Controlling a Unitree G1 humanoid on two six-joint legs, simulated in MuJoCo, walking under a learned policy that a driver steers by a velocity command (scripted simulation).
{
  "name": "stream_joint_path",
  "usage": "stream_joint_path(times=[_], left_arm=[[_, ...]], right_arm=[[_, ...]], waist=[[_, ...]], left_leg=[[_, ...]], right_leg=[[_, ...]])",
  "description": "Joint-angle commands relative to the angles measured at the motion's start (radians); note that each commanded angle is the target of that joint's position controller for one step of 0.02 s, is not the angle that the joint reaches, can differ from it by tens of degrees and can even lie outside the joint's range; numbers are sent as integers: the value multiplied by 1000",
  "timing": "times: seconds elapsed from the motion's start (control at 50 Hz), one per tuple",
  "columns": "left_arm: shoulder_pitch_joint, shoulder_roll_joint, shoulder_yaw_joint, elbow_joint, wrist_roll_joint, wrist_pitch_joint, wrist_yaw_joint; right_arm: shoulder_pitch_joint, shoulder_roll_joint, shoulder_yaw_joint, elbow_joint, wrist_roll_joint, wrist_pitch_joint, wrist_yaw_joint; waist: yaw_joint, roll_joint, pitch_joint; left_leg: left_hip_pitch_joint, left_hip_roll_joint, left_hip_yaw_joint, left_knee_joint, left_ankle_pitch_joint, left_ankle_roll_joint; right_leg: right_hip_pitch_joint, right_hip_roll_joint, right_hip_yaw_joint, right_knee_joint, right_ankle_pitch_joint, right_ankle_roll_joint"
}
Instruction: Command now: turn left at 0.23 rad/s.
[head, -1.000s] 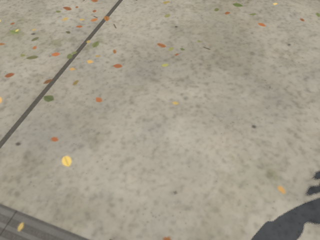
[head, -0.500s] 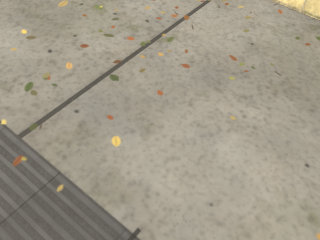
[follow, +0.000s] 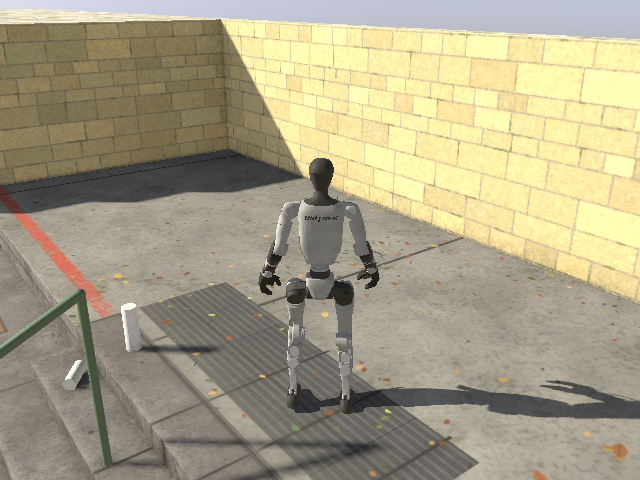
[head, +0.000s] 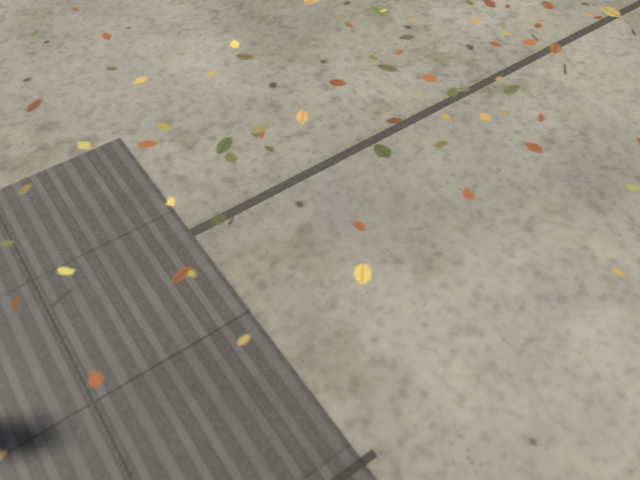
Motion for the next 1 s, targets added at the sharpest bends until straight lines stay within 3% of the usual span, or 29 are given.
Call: stream_joint_path(times=[0.02,0.04,0.06,0.08,0.1,0.14,0.16,0.2,0.22,0.3,0.38,0.42,0.44,0.46,0.48,0.5,0.52,0.54,0.56,0.6,0.68,0.74,0.84,0.9,0.94,0.96,0.98,1.0], left_arm=[[-14,154,30,-48,-20,-11,-6],[31,124,18,-32,-10,-20,-12],[42,55,-6,-51,38,-31,-23],[8,50,-12,-78,28,-36,-18],[-28,117,2,-75,20,-31,-12],[-63,167,28,-64,3,-27,-14],[-67,182,37,-68,-1,-25,-13],[-42,144,33,-55,-15,-39,-22],[-33,130,31,-46,-13,-51,-27],[-61,80,8,-42,-6,-82,-46],[-64,105,5,-56,-17,-88,-61],[10,111,8,-32,-16,-93,-64],[86,117,13,-4,-15,-94,-61],[183,139,22,19,-17,-97,-54],[283,228,40,26,-3,-103,-44],[333,306,57,23,9,-109,-55],[271,236,35,5,6,-117,-57],[225,187,20,-8,5,-119,-56],[183,172,14,-19,12,-120,-56],[146,145,3,-26,16,-118,-54],[191,140,1,1,6,-118,-40],[227,147,0,26,0,-106,-29],[297,169,4,62,-11,-89,-25],[304,185,12,77,-16,-75,-21],[288,214,22,76,-16,-68,-15],[268,214,21,72,-14,-62,-12],[252,197,12,53,-2,-64,-9],[353,66,-24,16,18,-81,-15]], right_arm=[[45,-67,-20,-51,-4,-18,5],[55,-95,-24,-59,-10,-18,1],[83,-168,-34,-75,-21,-17,-13],[35,-142,-18,-68,-46,-26,-6],[27,-95,-10,-75,-42,-41,2],[114,-179,-37,-30,-21,-52,-1],[115,-184,-37,-16,-10,-59,-5],[104,-136,-22,-9,-8,-72,-14],[98,-117,-18,-8,-9,-79,-16],[83,-121,-25,-5,-4,-100,-7],[120,-159,-36,17,14,-105,13],[106,-151,-30,23,19,-100,17],[106,-128,-21,27,13,-98,18],[96,-84,-6,26,3,-99,18],[67,-4,18,-4,-10,-109,20],[65,-47,6,-54,9,-129,9],[62,-122,-13,-45,26,-141,6],[45,-135,-17,-37,27,-143,9],[43,-117,-14,-22,13,-143,7],[42,-96,-14,-12,-2,-138,10],[-5,-60,-4,-15,-7,-128,11],[-105,-23,14,-36,-4,-135,23],[-259,-16,25,-76,12,-151,60],[-281,-36,20,-92,14,-159,78],[-188,-81,0,-71,8,-158,74],[-42,-120,-21,-32,6,-155,64],[145,-167,-38,11,0,-150,48],[261,-273,-57,33,-25,-147,38]], waist=[[-37,-180,-105],[-32,-123,-127],[-3,112,-186],[3,289,-169],[-43,219,-144],[-96,193,-83],[-91,189,-26],[-64,166,11],[-58,157,4],[-62,130,-22],[-67,133,-14],[-19,104,-18],[15,89,-29],[56,56,-46],[83,-162,-70],[81,-336,-94],[63,-215,-36],[42,-169,11],[23,-122,16],[-6,-106,22],[1,-74,6],[31,-79,15],[78,-75,68],[54,-90,68],[-11,-129,-13],[-95,-127,-106],[-178,-111,-235],[-132,148,-416]], left_leg=[[198,-46,78,-350,201,49],[329,10,-7,-383,325,76],[460,228,-257,-360,650,136],[305,335,-336,-368,638,294],[281,285,-331,-419,365,317],[321,259,-377,-506,-116,298],[301,276,-415,-538,-221,297],[277,249,-381,-575,-229,281],[280,233,-347,-581,-183,273],[238,195,-229,-574,-22,262],[169,225,-238,-540,-78,279],[86,208,-222,-483,-117,256],[33,182,-204,-424,-127,238],[-53,139,-158,-300,-106,201],[-225,15,-11,77,-80,116],[-443,-54,-10,344,-210,87],[-515,13,-75,463,-145,98],[-541,49,-65,478,-38,110],[-517,75,-55,456,46,112],[-442,109,-50,383,162,100],[-430,102,-9,244,312,56],[-371,83,18,48,423,45],[-327,49,46,-156,469,63],[-291,25,52,-218,378,108],[-123,-29,89,-230,304,147],[78,-57,113,-260,330,182],[409,36,21,-210,371,233],[837,322,-419,-191,321,370]], right_leg=[[49,-163,140,-47,321,-176],[-28,-136,117,-4,220,-103],[-161,-48,19,201,-73,-6],[-188,-10,37,218,-329,31],[-190,-16,45,287,-322,51],[-352,11,27,478,-302,44],[-421,-4,54,533,-264,31],[-447,-16,68,542,-161,6],[-438,-18,62,521,-114,-1],[-301,-1,29,287,-16,-13],[-173,22,8,154,-38,-32],[-22,45,-13,73,23,-53],[78,63,-21,57,10,-59],[204,23,41,33,-21,-80],[331,-187,359,-119,-170,-161],[386,-348,773,-288,-444,-309],[348,-348,780,-308,-547,-317],[307,-303,664,-297,-490,-281],[265,-255,565,-297,-374,-250],[189,-185,412,-319,-154,-216],[205,-139,242,-337,196,-210],[205,-110,152,-336,316,-188],[269,-150,139,-321,313,-195],[352,-188,140,-260,458,-184],[387,-182,123,-131,803,-164],[358,-148,86,34,943,-142],[166,-116,74,269,807,-113],[-234,50,52,679,157,-50]])
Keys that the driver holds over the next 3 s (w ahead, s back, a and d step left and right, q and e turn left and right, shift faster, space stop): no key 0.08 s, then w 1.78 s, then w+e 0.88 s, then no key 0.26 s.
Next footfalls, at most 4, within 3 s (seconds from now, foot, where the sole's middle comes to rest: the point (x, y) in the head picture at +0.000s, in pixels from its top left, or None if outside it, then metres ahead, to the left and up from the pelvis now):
0.04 left None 0.04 0.14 -0.78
0.46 right None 0.14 -0.11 -0.78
0.98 left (293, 468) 0.49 0.11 -0.78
1.50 right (403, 341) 0.78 -0.12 -0.78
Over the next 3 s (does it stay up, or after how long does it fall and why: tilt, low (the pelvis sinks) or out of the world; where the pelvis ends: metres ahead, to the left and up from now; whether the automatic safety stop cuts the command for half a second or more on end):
stays up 1.38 -0.14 -0.01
